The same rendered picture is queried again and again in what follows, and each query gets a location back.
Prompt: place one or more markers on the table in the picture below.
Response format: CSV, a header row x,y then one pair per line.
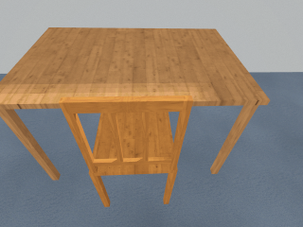
x,y
128,61

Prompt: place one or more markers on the chair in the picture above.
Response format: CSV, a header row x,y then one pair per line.
x,y
133,137

